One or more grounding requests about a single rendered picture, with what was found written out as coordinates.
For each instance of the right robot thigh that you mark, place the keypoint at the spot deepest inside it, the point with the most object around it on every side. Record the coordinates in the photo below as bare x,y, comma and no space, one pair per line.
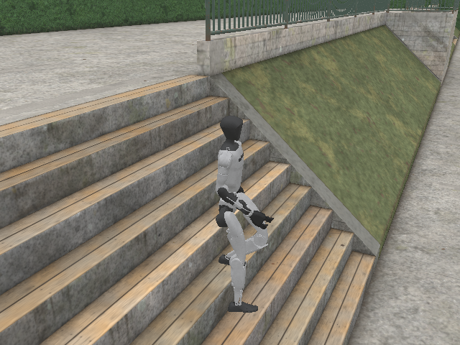
235,235

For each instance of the right robot hand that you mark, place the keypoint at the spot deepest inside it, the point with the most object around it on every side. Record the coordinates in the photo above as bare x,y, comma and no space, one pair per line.
258,218

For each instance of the robot torso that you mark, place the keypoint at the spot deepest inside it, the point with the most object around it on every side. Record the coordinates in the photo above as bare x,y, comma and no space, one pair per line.
235,175

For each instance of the robot right forearm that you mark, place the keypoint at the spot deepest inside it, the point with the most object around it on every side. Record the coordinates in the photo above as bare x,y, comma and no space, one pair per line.
223,193

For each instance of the robot right upper arm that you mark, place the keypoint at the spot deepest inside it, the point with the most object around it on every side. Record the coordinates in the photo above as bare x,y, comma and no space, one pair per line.
224,164

